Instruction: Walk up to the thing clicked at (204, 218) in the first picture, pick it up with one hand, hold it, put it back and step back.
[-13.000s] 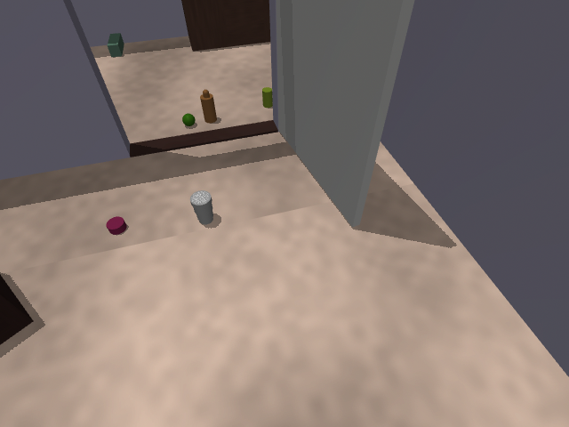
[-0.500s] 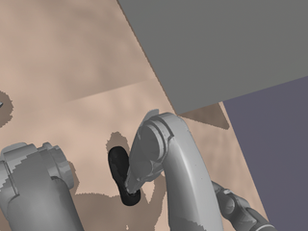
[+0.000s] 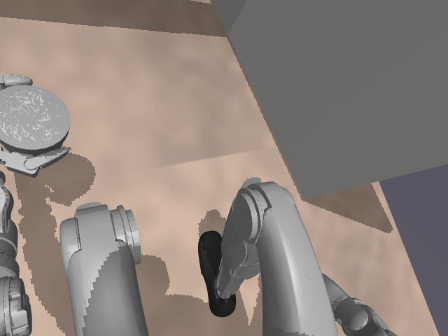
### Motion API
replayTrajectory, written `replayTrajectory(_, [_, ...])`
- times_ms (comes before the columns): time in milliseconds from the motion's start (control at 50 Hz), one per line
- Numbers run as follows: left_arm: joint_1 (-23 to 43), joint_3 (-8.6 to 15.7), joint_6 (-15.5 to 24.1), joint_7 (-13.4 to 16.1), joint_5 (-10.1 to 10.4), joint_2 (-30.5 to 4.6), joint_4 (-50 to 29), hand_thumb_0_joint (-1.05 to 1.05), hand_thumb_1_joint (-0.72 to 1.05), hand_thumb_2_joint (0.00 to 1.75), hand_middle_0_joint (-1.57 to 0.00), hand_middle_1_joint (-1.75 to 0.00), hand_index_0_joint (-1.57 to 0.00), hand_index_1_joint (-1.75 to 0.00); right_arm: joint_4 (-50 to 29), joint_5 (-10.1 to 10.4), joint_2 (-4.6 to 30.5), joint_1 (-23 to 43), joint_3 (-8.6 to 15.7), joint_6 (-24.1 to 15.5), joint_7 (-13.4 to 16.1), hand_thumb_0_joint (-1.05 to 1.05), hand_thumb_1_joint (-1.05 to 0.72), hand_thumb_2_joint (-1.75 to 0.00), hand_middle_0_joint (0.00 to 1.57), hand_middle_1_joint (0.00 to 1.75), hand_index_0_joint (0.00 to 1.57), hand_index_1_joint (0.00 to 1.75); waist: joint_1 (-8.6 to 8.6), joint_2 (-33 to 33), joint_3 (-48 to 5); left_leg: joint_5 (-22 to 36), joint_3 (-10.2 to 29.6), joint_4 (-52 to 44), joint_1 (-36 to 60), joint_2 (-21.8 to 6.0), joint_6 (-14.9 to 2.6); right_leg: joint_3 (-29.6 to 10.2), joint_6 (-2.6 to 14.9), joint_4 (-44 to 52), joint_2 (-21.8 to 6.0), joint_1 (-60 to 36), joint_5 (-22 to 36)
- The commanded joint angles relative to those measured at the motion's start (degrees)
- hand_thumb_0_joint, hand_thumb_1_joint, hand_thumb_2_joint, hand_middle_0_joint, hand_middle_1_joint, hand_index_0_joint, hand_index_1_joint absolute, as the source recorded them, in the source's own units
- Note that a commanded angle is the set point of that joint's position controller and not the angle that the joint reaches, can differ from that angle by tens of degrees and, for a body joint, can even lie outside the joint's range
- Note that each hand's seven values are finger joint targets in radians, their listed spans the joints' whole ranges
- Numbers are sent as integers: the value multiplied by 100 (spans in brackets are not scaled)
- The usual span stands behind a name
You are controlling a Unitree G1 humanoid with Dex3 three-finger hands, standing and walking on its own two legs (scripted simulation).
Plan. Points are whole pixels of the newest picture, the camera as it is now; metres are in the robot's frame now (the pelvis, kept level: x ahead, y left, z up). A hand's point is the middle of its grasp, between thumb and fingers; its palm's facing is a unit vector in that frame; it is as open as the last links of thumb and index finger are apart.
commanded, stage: settle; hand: left
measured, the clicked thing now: (33, 134) +0.45 +0.25 -0.14
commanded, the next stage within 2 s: lift in 1.18 s
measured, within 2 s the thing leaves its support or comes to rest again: neither
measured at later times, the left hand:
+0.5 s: hand (22, 96) +0.45 +0.25 -0.02, palm faces +0.18 -0.98 -0.07, open 11.8 cm
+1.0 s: hand (22, 75) +0.46 +0.25 +0.02, palm faces +0.19 -0.98 -0.06, open 11.9 cm
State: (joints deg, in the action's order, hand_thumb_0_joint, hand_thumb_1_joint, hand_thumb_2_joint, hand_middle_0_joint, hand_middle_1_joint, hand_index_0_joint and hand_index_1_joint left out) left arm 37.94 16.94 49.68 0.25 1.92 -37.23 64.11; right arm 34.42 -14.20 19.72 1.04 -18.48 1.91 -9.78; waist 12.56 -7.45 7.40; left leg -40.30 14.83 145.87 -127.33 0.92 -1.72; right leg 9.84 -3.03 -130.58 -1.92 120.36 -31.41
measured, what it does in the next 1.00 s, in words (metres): rises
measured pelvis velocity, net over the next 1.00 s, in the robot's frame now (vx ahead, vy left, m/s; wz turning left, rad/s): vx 0.02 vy -0.02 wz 0.14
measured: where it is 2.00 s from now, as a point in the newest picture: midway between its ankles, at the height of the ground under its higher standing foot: (169, 313)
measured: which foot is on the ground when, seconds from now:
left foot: down 0.00-1.00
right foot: down 0.00-1.00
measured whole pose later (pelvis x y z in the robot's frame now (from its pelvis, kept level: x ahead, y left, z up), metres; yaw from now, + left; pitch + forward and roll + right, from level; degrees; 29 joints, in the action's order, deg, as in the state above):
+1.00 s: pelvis +0.02 -0.02 +0.05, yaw +8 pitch +32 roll -6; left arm 40.3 19.4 34.1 -9.5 4.1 -24.0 54.8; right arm 37.2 -4.6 17.0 -6.5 -3.6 2.3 -3.9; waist 8.6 0.0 -5.8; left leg -41.0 5.4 131.9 -123.4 0.8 0.2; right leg 2.0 -1.8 -125.7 -4.1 122.8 -35.2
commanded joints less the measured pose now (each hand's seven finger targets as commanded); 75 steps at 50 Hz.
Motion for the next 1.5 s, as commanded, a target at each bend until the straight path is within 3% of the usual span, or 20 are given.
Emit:
replayTrajectory(0, [1879, -39, 186, -155, 87, -392, -1624, 0, 13, 118, -122, -132, -122, -134, -87, 190, 1803, -648, 904, 48, 110, 0, -90, -90, 20, 30, 20, 30, 384, 2755, -3512, 181, -233, -2501, 2441, -168, 250, 415, 466, 719, 240, -1151, 411])
replayTrajectory(40, [1755, -29, 23, -232, 114, -357, -1775, 0, 11, 117, -122, -132, -121, -134, -92, 299, 1710, -721, 1030, 69, 138, 0, -91, -90, 20, 30, 20, 30, 199, 2737, -3790, 209, -373, -2536, 2502, -129, 230, 294, 490, 783, 225, -1174, 372])
replayTrajectory(80, [1869, -107, -90, -319, 146, -228, -2006, 0, 14, 118, -122, -132, -121, -134, -81, 365, 1642, -816, 1119, 90, 171, 0, -90, -90, 20, 30, 20, 30, 198, 2646, -3961, 221, -474, -2545, 2398, -103, 194, 221, 491, 860, 219, -1316, 369])
replayTrajectory(140, [2014, 86, -259, -361, 192, -337, -2292, 0, 9, 117, -122, -132, -121, -135, -76, 494, 1568, -879, 1258, 100, 237, 0, -91, -90, 20, 30, 20, 30, 20, 2738, -4184, 151, -518, -2708, 2544, -94, 194, 124, 516, 846, 183, -1186, 250])
replayTrajectory(240, [2147, -12, -469, -526, 301, -58, -2443, 0, 6, 119, -123, -134, -122, -137, -26, 633, 1433, -1062, 1417, 109, 339, 0, -91, -90, 20, 30, 20, 30, 63, 2528, -4489, 374, -689, -2681, 2521, -43, 153, -25, 510, 970, 146, -1333, 372])
replayTrajectory(280, [2114, 140, -524, -578, 316, -183, -2503, 0, 3, 118, -123, -133, -122, -136, -28, 687, 1384, -1093, 1490, 118, 387, 0, -91, -90, 20, 30, 20, 30, -76, 2482, -4666, 472, -765, -2727, 2549, -27, 143, -90, 517, 978, 126, -1387, 389])
replayTrajectory(360, [1914, 163, -685, -704, 367, 51, -2189, 0, 4, 120, -122, -135, -121, -138, 5, 761, 1316, -1228, 1598, 125, 449, 0, -92, -91, 20, 30, 20, 30, -26, 2124, -4664, 502, -869, -2739, 2459, -5, 106, -137, 489, 1136, 117, -1545, 370])
replayTrajectory(460, [2045, 294, -815, -834, 360, -89, -2402, 0, -1, 118, -122, -135, -121, -137, -37, 823, 1163, -1300, 1688, 117, 504, 0, -92, -91, 20, 30, 20, 30, -228, 1953, -5133, 721, -1115, -2722, 2356, 33, 63, -286, 477, 1267, 108, -1991, 447])
replayTrajectory(620, [2276, 492, -950, -904, 401, -54, -2585, 0, -4, 118, -123, -135, -122, -137, -31, 900, 1044, -1418, 1815, 76, 586, 0, -92, -91, 20, 30, 20, 30, -285, 1833, -5347, 964, -1225, -2804, 2451, 37, 44, -424, 484, 1391, 68, -2160, 620])
replayTrajectory(660, [2205, 388, -985, -909, 368, 144, -2504, 0, -2, 120, -122, -135, -121, -137, -12, 908, 1017, -1412, 1844, 70, 594, 0, -92, -91, 20, 30, 20, 30, -310, 1892, -5203, 832, -1216, -2951, 2489, 39, 53, -404, 502, 1428, 60, -2066, 474])
replayTrajectory(700, [1840, 567, -1055, -893, 315, 24, -1966, 0, -3, 119, -122, -134, -121, -137, -15, 930, 1027, -1396, 1841, 66, 606, 0, -92, -91, 20, 30, 20, 30, -299, 1652, -5066, 741, -1195, -2971, 2468, 23, 32, -406, 490, 1497, 64, -2004, 363])
replayTrajectory(720, [2534, 345, -962, -931, 360, 131, -2803, 0, -4, 120, -123, -135, -121, -138, -19, 910, 993, -1446, 1857, 47, 604, 0, -92, -91, 20, 30, 20, 30, -220, 1878, -5252, 836, -1220, -2963, 2532, 17, 46, -417, 498, 1490, 66, -2084, 490])
replayTrajectory(820, [2254, 559, -1051, -948, 367, 24, -2373, 0, 1, 122, -125, -136, -123, -139, -13, 950, 995, -1478, 1914, -10, 637, 0, -92, -91, 20, 30, 20, 30, -322, 1756, -5250, 747, -1223, -3086, 2596, 31, 44, -438, 497, 1557, 50, -2075, 357])
replayTrajectory(980, [2556, 358, -1009, -969, 363, 257, -2447, 0, -1, 127, -127, -140, -126, -143, 30, 956, 957, -1511, 1951, -56, 659, 0, -93, -91, 20, 30, 20, 30, -257, 1822, -5194, 708, -1237, -3215, 2758, 44, 50, -489, 510, 1666, 18, -2015, 316])
replayTrajectory(1120, [2587, 470, -982, -928, 359, 251, -2503, 0, 0, 129, -128, -141, -126, -144, 29, 960, 915, -1596, 1978, -88, 664, 0, -92, -91, 20, 30, 20, 30, -345, 1807, -5524, 977, -1254, -3288, 2998, 60, 76, -512, 518, 1683, 3, -2167, 520])
replayTrajectory(1240, [2612, 451, -989, -895, 308, 288, -2273, 0, 0, 129, -126, -139, -125, -143, 70, 973, 903, -1584, 2017, -108, 670, 0, -92, -91, 20, 30, 20, 30, -314, 1841, -5342, 740, -1247, -3390, 2982, 69, 70, -523, 527, 1738, -2, -2026, 306])
replayTrajectory(1260, [2204, 615, -1030, -897, 288, 251, -1840, 0, 1, 130, -125, -140, -124, -143, 109, 972, 942, -1632, 2031, -88, 676, 0, -92, -91, 20, 30, 20, 30, -314, 1673, -5187, 736, -1234, -3420, 2951, 70, 62, -511, 502, 1786, -18, -2048, 303])
replayTrajectory(1300, [2763, 398, -936, -945, 324, 302, -2554, 0, -1, 121, -131, -145, -132, -145, 46, 972, 886, -1541, 2018, -116, 678, 0, -96, -91, 20, 30, 20, 30, -331, 1707, -5371, 632, -1267, -3423, 2966, 73, 42, -534, 507, 1824, -1, -2094, 232])
replayTrajectory(1400, [2436, 463, -1066, -1109, 471, 306, -2514, 0, 1, 123, -135, -148, -136, -148, 27, 1049, 923, -1657, 2058, -152, 702, 0, -96, -91, 20, 30, 20, 30, -353, 1788, -5690, 1051, -1280, -3498, 3227, 79, 69, -546, 522, 1813, -25, -2312, 564])
replayTrajectory(1480, [2267, 436, -1180, -1236, 508, 276, -2656, 0, 1, 123, -136, -149, -137, -149, -7, 1112, 902, -1649, 2086, -170, 738, 0, -95, -91, 20, 30, 20, 30, -413, 1777, -5567, 823, -1269, -3677, 3268, 76, 56, -576, 522, 1978, -29, -2392, 373])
